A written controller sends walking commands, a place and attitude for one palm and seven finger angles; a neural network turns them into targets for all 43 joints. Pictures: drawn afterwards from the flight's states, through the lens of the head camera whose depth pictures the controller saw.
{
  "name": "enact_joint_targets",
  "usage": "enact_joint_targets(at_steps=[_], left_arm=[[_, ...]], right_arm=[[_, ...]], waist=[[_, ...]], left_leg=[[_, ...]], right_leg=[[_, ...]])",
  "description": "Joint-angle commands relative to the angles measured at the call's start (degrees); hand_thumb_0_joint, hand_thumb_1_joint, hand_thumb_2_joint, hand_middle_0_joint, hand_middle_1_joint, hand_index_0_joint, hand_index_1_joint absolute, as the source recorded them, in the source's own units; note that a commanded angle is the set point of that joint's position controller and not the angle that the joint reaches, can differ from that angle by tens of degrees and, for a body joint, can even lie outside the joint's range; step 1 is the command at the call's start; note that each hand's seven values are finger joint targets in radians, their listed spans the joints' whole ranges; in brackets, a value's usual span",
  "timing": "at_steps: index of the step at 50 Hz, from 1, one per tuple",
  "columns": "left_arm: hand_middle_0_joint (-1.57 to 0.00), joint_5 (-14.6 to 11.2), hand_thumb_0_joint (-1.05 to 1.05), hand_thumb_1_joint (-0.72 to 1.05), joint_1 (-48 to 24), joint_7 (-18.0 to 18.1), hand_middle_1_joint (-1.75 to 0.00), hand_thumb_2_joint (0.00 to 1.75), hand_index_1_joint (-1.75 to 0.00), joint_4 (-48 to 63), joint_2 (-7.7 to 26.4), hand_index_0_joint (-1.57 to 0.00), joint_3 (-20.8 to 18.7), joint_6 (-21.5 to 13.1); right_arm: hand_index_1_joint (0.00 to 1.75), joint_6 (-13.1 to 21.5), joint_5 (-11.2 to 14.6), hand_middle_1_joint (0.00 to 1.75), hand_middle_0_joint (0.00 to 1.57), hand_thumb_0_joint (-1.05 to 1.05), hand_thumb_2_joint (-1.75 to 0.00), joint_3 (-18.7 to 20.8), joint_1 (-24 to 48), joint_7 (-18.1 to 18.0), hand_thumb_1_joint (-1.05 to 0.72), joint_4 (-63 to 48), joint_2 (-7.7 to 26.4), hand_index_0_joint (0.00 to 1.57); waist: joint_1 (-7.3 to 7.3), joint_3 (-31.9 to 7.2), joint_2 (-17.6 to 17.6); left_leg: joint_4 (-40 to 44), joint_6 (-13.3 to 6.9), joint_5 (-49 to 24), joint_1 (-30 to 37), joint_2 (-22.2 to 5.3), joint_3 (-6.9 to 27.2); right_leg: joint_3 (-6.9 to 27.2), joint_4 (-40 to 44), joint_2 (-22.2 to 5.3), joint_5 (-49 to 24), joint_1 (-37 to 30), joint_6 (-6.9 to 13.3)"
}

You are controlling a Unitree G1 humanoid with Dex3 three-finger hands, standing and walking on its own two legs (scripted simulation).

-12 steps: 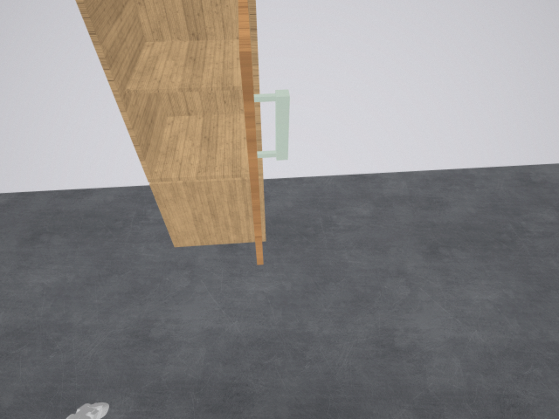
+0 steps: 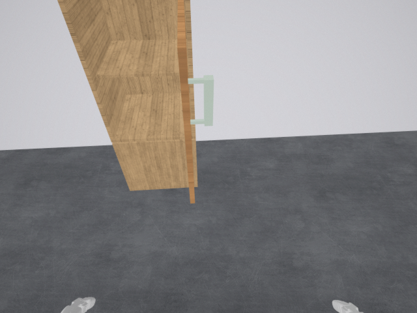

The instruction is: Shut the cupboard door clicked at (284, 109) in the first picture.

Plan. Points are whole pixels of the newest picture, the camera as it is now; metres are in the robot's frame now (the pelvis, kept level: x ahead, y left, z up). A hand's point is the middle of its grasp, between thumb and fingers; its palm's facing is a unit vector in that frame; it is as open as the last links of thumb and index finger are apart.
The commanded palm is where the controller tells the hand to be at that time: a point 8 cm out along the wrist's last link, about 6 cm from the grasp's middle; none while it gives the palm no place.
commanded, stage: stand and wait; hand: left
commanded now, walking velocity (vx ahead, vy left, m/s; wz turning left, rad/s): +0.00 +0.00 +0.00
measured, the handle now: (200, 102) +0.61 +0.07 +0.08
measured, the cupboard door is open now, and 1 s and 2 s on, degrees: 90 90 90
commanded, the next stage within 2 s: look at it before walking up in 0.82 s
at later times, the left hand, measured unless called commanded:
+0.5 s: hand out of the picture +0.05 +0.23 -0.15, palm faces -0.03 -0.94 -0.35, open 7.4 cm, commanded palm none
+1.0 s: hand out of the picture +0.05 +0.23 -0.15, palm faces -0.03 -0.94 -0.34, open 7.4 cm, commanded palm none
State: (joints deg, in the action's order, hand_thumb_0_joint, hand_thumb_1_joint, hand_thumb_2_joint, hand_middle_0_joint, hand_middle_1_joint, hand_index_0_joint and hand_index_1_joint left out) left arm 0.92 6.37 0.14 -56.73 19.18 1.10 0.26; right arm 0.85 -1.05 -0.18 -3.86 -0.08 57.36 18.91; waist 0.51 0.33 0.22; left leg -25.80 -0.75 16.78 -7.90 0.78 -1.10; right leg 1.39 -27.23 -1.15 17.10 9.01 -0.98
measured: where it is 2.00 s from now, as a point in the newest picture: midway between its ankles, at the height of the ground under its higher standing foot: outside the picture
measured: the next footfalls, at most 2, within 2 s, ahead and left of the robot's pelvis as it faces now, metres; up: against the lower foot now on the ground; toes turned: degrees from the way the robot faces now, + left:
none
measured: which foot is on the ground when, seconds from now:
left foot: down 0.00-1.00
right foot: down 0.00-1.00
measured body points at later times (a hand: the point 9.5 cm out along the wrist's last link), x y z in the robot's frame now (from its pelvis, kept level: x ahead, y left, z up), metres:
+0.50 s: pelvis -0.02 -0.02 +0.01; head -0.01 -0.02 +0.46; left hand +0.05 +0.28 -0.12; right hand +0.05 -0.31 -0.13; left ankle -0.03 +0.11 -0.74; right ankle -0.03 -0.13 -0.74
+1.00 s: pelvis -0.02 -0.02 +0.01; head -0.02 -0.02 +0.46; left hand +0.06 +0.28 -0.12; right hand +0.05 -0.31 -0.13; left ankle -0.03 +0.11 -0.74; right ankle -0.03 -0.13 -0.74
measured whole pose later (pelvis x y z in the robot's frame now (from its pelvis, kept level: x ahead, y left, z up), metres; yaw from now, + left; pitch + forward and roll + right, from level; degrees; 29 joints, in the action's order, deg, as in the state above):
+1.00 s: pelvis -0.02 -0.02 +0.01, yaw +0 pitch -2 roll +0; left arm 0.8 7.7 -0.2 -61.8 19.3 0.6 -0.3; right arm 0.8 -0.7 -0.2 -7.1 0.1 64.0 19.2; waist 0.1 1.5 0.2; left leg -20.8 0.8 12.1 -7.1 -1.0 -0.7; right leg 0.9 -21.7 0.6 12.0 8.0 0.4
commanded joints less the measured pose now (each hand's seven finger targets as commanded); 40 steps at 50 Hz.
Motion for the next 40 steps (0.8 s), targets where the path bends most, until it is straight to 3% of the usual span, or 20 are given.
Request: enact_joint_targets(at_steps=[1, 20, 40], left_arm=[[-0.2, -0.2, 0.0, 0.9, -1.9, 1.0, -0.3, 0.9, -0.3, 3.2, 12.2, -0.2, -3.3, -1.4], [-0.2, -0.4, 0.0, 0.9, -0.9, 0.7, -0.3, 0.9, -0.3, -0.8, 12.3, -0.2, -3.2, -1.8], [-0.2, -0.3, 0.0, 0.9, -1.6, 0.5, -0.3, 0.9, -0.3, -1.4, 12.2, -0.2, -3.1, -1.9]], right_arm=[[0.3, 1.1, 0.2, 0.3, 0.2, 0.0, -0.9, 2.6, 2.0, -1.2, -0.9, -2.9, 11.7, 0.2], [0.3, 0.9, 0.5, 0.3, 0.2, 0.0, -0.9, 2.1, 0.2, -1.0, -0.9, 1.7, 11.7, 0.2], [0.3, 1.0, 0.4, 0.3, 0.2, 0.0, -0.9, 2.0, -0.7, -0.7, -0.9, 3.2, 11.6, 0.2]], waist=[[-0.55, -4.5, -0.5], [-0.46, -2.4, -1.0], [-0.46, -1.2, -1.0]], left_leg=[[3.7, -1.6, -21.1, 2.2, -7.0, 4.6], [6.8, -0.8, -12.4, 1.6, -7.2, 5.1], [8.2, -0.6, -10.2, 0.6, -7.4, 5.7]], right_leg=[[3.4, 2.8, -5.3, -21.2, -1.0, 2.9], [5.5, 7.8, -5.7, -14.7, -0.9, 3.1], [5.9, 9.5, -5.4, -9.6, 0.5, 2.8]])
